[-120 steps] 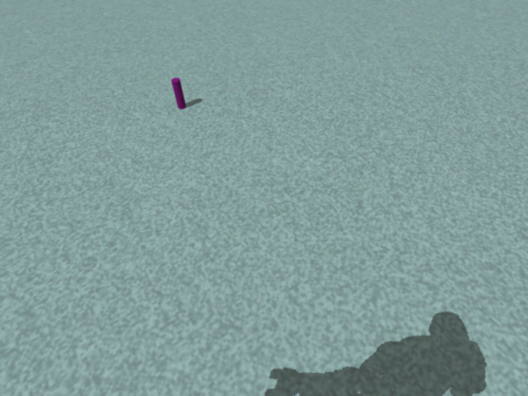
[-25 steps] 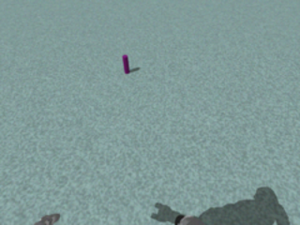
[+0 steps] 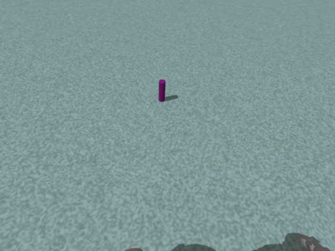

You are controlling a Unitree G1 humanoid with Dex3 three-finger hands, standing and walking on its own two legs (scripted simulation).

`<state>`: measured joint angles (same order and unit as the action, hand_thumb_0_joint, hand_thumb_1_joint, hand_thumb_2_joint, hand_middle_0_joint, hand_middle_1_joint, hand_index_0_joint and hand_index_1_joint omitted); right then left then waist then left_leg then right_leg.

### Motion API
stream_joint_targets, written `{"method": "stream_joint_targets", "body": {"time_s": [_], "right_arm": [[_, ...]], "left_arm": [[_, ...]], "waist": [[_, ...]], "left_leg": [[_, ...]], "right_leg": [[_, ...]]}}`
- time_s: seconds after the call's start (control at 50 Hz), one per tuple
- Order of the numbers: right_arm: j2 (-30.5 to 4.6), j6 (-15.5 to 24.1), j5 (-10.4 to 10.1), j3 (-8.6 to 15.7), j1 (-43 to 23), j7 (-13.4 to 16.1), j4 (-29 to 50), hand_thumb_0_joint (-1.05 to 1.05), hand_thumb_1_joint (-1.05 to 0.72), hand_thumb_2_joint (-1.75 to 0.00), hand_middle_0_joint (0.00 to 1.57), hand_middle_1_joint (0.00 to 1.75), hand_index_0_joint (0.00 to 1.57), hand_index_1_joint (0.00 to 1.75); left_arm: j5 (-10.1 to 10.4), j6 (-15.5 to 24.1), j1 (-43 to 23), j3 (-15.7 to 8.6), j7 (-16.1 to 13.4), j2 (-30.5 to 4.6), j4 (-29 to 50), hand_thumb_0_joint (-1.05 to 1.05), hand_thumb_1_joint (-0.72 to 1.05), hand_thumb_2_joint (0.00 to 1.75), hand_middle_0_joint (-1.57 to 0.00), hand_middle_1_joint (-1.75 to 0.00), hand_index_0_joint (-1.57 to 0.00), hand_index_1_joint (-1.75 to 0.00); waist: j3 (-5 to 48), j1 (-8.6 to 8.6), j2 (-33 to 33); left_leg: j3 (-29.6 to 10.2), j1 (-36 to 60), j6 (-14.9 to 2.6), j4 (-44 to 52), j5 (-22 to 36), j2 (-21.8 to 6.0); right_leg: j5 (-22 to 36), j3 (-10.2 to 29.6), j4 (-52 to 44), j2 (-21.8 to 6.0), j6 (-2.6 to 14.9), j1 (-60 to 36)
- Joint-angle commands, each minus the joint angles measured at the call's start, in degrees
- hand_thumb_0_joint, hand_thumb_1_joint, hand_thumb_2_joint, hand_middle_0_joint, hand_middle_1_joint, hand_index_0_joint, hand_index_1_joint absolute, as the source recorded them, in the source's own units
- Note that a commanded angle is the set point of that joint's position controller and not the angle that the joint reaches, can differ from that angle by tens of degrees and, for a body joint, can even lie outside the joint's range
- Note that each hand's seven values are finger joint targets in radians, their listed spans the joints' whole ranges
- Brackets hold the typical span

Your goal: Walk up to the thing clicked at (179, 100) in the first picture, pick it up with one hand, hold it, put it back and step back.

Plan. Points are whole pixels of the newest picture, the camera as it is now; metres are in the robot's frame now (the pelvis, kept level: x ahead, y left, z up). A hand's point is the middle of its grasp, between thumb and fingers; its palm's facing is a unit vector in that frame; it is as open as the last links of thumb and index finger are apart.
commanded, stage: walk up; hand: left
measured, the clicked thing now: (161, 91) +1.43 +0.10 -0.65
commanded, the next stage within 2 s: none
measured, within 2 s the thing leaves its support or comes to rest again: neither
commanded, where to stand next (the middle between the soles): +1.07 -0.10 m, yaw -1 degrees
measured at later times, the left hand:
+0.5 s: hand (112, 164) +0.38 +0.21 -0.10, palm faces -0.05 -0.92 -0.39, open 7.4 cm
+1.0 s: hand (114, 136) +0.52 +0.24 -0.14, palm faces -0.07 -0.94 -0.32, open 7.4 cm
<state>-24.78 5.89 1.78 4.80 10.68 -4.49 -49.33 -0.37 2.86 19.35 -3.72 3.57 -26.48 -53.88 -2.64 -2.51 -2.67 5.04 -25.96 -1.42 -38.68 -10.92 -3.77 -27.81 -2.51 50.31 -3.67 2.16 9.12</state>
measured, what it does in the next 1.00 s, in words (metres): walks ahead: right foot, then left foot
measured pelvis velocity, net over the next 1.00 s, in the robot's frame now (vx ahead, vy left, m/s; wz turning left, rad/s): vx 0.48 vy -0.04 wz -0.03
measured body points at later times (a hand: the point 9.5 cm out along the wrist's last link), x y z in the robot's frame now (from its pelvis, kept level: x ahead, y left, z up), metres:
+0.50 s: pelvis +0.25 -0.06 +0.01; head +0.26 -0.08 +0.46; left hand +0.39 +0.25 -0.07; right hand +0.28 -0.39 -0.12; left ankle +0.18 +0.10 -0.64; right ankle +0.32 -0.16 -0.71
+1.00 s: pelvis +0.48 -0.04 +0.02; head +0.49 -0.01 +0.47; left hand +0.53 +0.28 -0.11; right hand +0.57 -0.36 -0.07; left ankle +0.53 +0.07 -0.71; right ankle +0.46 -0.18 -0.65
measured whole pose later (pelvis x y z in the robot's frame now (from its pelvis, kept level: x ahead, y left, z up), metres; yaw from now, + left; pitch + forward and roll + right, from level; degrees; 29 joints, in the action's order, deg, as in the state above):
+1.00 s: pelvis +0.48 -0.04 +0.02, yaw -2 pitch -3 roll +0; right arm -22.0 5.6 -0.2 2.4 13.9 -2.9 -48.6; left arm 0.0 2.4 18.2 -2.3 3.2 -25.4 -52.8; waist -4.4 -0.4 -4.3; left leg 6.3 -15.8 -1.7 -30.4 -12.0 -1.9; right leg -21.2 0.6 60.9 -3.1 2.0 24.5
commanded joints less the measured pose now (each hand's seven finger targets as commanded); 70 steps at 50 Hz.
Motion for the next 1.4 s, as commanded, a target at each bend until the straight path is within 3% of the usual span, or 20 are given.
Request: {"method": "stream_joint_targets", "body": {"time_s": [0.0, 0.06, 0.14, 0.32, 0.36, 0.38, 0.4, 0.5, 0.6, 0.72, 0.78, 0.8, 0.82, 0.84, 0.94, 1.08, 1.2, 1.22, 1.26, 1.38], "right_arm": [[-17.8, 0.7, -2.4, 5.0, 8.8, 2.4, 2.6, 0.00, -0.90, -0.90, 0.20, 0.30, 0.20, 0.30], [-13.7, 1.2, -2.2, 2.8, 4.7, 2.4, 3.3, 0.00, -0.90, -0.90, 0.20, 0.30, 0.20, 0.30], [-15.3, 1.7, -1.8, 3.2, 5.6, 2.2, 4.1, 0.00, -0.90, -0.90, 0.20, 0.30, 0.20, 0.30], [-14.5, 0.3, -1.8, 2.7, 3.9, 2.7, 4.2, 0.00, -0.90, -0.90, 0.20, 0.30, 0.20, 0.30], [-8.6, 0.3, -1.6, 0.3, 8.8, 2.8, 4.3, 0.00, -0.90, -0.90, 0.20, 0.30, 0.20, 0.30], [-9.1, 0.2, -2.4, 0.2, 9.2, 2.8, 4.9, 0.00, -0.90, -0.90, 0.20, 0.30, 0.20, 0.30], [-13.5, -0.4, -1.7, 1.2, 5.1, 3.4, 3.7, 0.00, -0.90, -0.90, 0.20, 0.30, 0.20, 0.30], [-11.1, -1.3, -1.9, 1.1, 9.6, 2.0, -0.8, 0.00, -0.90, -0.90, 0.20, 0.30, 0.20, 0.30], [-9.8, -1.8, -0.6, 1.4, 3.3, 0.3, 1.3, 0.00, -0.90, -0.90, 0.20, 0.30, 0.20, 0.30], [-8.9, -0.6, -0.9, 1.7, -0.2, 0.0, 2.4, 0.00, -0.90, -0.90, 0.20, 0.30, 0.20, 0.30], [-11.7, -0.1, -0.3, 3.1, 9.2, 0.9, -0.4, 0.00, -0.90, -0.90, 0.20, 0.30, 0.20, 0.30], [-15.3, 0.2, 0.6, 4.4, 16.5, 1.7, -1.7, 0.00, -0.90, -0.90, 0.20, 0.30, 0.20, 0.30], [-19.9, 0.5, 0.5, 5.4, 18.0, 2.3, -0.2, 0.00, -0.90, -0.90, 0.20, 0.30, 0.20, 0.30], [-20.5, 0.3, -1.9, 5.8, 15.9, 2.3, 0.7, 0.00, -0.90, -0.90, 0.20, 0.30, 0.20, 0.30], [-13.1, 0.5, -2.4, 2.4, 6.0, 2.9, 3.2, 0.00, -0.90, -0.90, 0.20, 0.30, 0.20, 0.30], [-15.5, 0.8, -1.6, 3.0, 5.1, 2.2, 4.2, 0.00, -0.90, -0.90, 0.20, 0.30, 0.20, 0.30], [-13.5, -0.5, -1.6, 2.1, 3.3, 2.3, 4.6, 0.00, -0.90, -0.90, 0.20, 0.30, 0.20, 0.30], [-10.8, -0.6, -1.5, 1.0, 5.7, 2.4, 4.5, 0.00, -0.90, -0.90, 0.20, 0.30, 0.20, 0.30], [-9.6, -1.0, -1.9, 0.2, 5.9, 2.7, 5.5, 0.00, -0.90, -0.90, 0.20, 0.30, 0.20, 0.30], [-10.8, -2.0, -1.8, 1.1, 9.7, 1.9, -0.5, 0.00, -0.90, -0.90, 0.20, 0.30, 0.20, 0.30]], "left_arm": [[1.0, 2.7, -2.2, -1.3, -1.6, -12.4, 5.9, 0.00, 0.90, 0.90, -0.20, -0.30, -0.20, -0.30], [1.0, 2.2, 1.0, -1.6, -0.4, -10.8, 3.6, 0.00, 0.90, 0.90, -0.20, -0.30, -0.20, -0.30], [-0.3, 1.6, -4.6, -1.6, 1.3, -9.3, 5.8, 0.00, 0.90, 0.90, -0.20, -0.30, -0.20, -0.30], [-0.3, 1.8, -5.8, -3.1, 1.7, -8.8, 4.7, 0.00, 0.90, 0.90, -0.20, -0.30, -0.20, -0.30], [-0.7, 2.7, 6.8, -5.9, 0.2, -15.3, 2.4, 0.00, 0.90, 0.90, -0.20, -0.30, -0.20, -0.30], [0.0, 3.0, 7.6, -6.3, -0.5, -20.4, 3.1, 0.00, 0.90, 0.90, -0.20, -0.30, -0.20, -0.30], [0.6, 2.8, 4.6, -5.9, -0.7, -19.3, 4.1, 0.00, 0.90, 0.90, -0.20, -0.30, -0.20, -0.30], [0.8, 3.3, -3.7, -3.5, -1.2, -11.7, 6.1, 0.00, 0.90, 0.90, -0.20, -0.30, -0.20, -0.30], [-0.2, 3.7, -4.2, -4.1, -0.8, -12.8, 8.5, 0.00, 0.90, 0.90, -0.20, -0.30, -0.20, -0.30], [-0.1, 3.3, -2.8, -3.8, -0.6, -13.2, 8.7, 0.00, 0.90, 0.90, -0.20, -0.30, -0.20, -0.30], [0.0, 2.8, -2.8, -2.4, -1.0, -11.4, 9.1, 0.00, 0.90, 0.90, -0.20, -0.30, -0.20, -0.30], [0.5, 2.5, -1.1, -1.2, -1.4, -8.2, 9.4, 0.00, 0.90, 0.90, -0.20, -0.30, -0.20, -0.30], [1.3, 2.2, 1.0, -0.8, -1.4, -5.6, 9.7, 0.00, 0.90, 0.90, -0.20, -0.30, -0.20, -0.30], [0.8, 1.7, 0.1, -1.8, -2.3, -11.5, 8.3, 0.00, 0.90, 0.90, -0.20, -0.30, -0.20, -0.30], [0.6, 1.3, 3.1, -1.6, -1.0, -10.1, 4.1, 0.00, 0.90, 0.90, -0.20, -0.30, -0.20, -0.30], [-0.4, 0.9, -4.5, -2.4, 1.3, -8.5, 5.8, 0.00, 0.90, 0.90, -0.20, -0.30, -0.20, -0.30], [-0.7, 2.3, -1.0, -3.3, 0.5, -9.0, 3.3, 0.00, 0.90, 0.90, -0.20, -0.30, -0.20, -0.30], [-0.8, 2.9, 3.8, -4.2, -0.2, -11.0, 1.9, 0.00, 0.90, 0.90, -0.20, -0.30, -0.20, -0.30], [-0.3, 3.4, 8.5, -6.0, -1.3, -19.8, 2.5, 0.00, 0.90, 0.90, -0.20, -0.30, -0.20, -0.30], [0.5, 3.4, -1.8, -3.4, -1.9, -12.5, 6.5, 0.00, 0.90, 0.90, -0.20, -0.30, -0.20, -0.30]], "waist": [[4.7, 5.78, 7.1], [1.0, 2.21, 11.2], [0.0, 3.60, 10.4], [2.9, 0.16, 6.1], [11.0, -5.43, -11.8], [10.5, -5.04, -16.9], [7.1, -4.78, -7.8], [0.1, 1.55, -5.7], [-2.0, 0.38, -4.8], [-0.1, 0.05, -2.4], [3.5, 5.98, 4.6], [7.9, 9.34, 14.5], [8.4, 8.76, 21.3], [8.8, 8.48, 12.6], [0.6, 2.50, 10.2], [-1.6, 3.62, 11.9], [2.2, -0.46, 5.6], [5.3, -2.36, -1.3], [5.2, -4.73, -15.9], [0.1, 1.39, -6.9]], "left_leg": [[-29.4, 27.3, -11.69, 23.3, -13.2, -18.9], [-13.9, 16.3, -9.79, 24.0, 0.1, -14.2], [-9.9, 17.7, -12.56, 25.3, 2.2, -14.6], [-1.9, 11.8, -6.42, 11.8, 5.8, -9.4], [2.7, -0.1, -2.83, -18.6, 0.6, -1.3], [0.3, -13.1, -0.40, -28.7, -17.6, 5.4], [-5.5, -14.5, -0.56, -33.1, -18.1, 0.7], [-7.2, -5.8, 0.08, -22.5, -5.4, -2.7], [-4.2, -5.2, 2.18, -6.3, -2.3, -3.9], [-1.0, 4.5, 0.85, 5.2, 4.3, -1.3], [-0.2, 23.0, -1.64, 7.9, -0.7, 2.1], [-10.8, 31.1, -4.95, 13.7, -9.7, -4.7], [-39.1, 37.8, -9.99, 22.5, -17.1, -18.7], [-42.8, 34.4, -14.02, 24.0, -18.4, -22.2], [-14.4, 15.7, -10.02, 24.1, -1.9, -13.0], [-9.7, 12.1, -10.90, 27.0, -15.3, -11.5], [-4.6, 9.2, -7.19, 10.9, -3.8, -9.0], [-1.7, 5.0, -5.70, -0.7, -1.5, -5.6], [-1.4, -15.1, -1.01, -26.0, -20.2, 4.9], [-7.2, -6.0, 0.38, -19.0, -7.7, -1.6]], "right_leg": [[6.1, 9.4, 20.4, -0.6, 0.95, 30.9], [8.5, 6.6, 10.8, -4.0, -0.84, 23.5], [11.0, 3.1, -2.5, -5.2, -2.49, 24.0], [20.8, -3.4, -18.3, 0.9, 0.23, 1.4], [3.5, 11.6, -25.7, -7.1, 3.52, -17.8], [-0.9, 40.0, -36.8, -20.9, 9.49, -21.6], [-0.6, 40.9, -36.5, -22.3, 13.57, -16.6], [17.7, 11.9, -35.7, -10.9, 9.02, 0.7], [6.9, 8.1, -39.3, -11.7, 11.00, 3.7], [15.4, 4.5, -32.9, -10.8, 8.80, 1.7], [27.4, 1.0, -15.4, -7.6, 6.23, 9.1], [24.5, -3.0, 1.8, -2.7, 3.70, 15.2], [0.7, -1.0, 13.9, 6.4, 0.40, 30.1], [-1.5, 6.0, 18.6, 2.7, 1.33, 30.2], [8.5, 5.9, 9.7, -2.9, -0.67, 21.9], [17.3, 1.6, -8.9, -3.7, -2.17, 18.4], [18.9, -2.5, -19.4, 0.7, -0.80, 0.7], [14.0, -0.6, -21.6, 1.0, 0.13, -8.9], [-4.6, 39.3, -38.3, -21.2, 10.18, -15.3], [15.7, 12.1, -35.5, -12.0, 9.65, 0.2]]}}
